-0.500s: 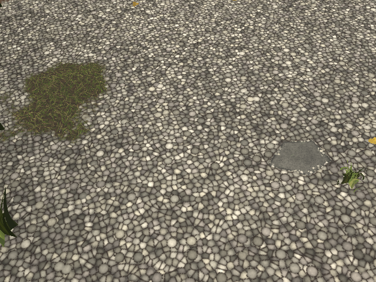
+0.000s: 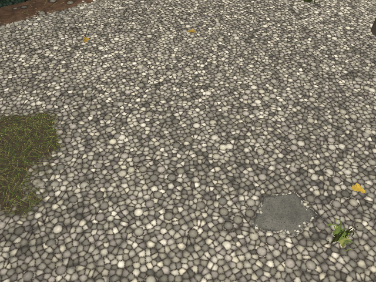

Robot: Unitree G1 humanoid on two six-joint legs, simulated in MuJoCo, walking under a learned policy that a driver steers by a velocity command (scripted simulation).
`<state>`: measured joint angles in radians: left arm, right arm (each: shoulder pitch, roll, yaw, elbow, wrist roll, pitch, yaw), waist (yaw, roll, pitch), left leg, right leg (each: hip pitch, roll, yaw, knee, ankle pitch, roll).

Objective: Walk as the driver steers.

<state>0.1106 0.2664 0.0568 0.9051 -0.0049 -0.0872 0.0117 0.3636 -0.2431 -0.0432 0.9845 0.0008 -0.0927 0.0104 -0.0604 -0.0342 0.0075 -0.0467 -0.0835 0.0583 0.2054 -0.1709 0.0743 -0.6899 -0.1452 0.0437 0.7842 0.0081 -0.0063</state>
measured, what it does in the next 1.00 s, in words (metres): walks ahead, turning left: right foot, then left foot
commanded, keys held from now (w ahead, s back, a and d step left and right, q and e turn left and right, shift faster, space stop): w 0.24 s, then w+q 0.76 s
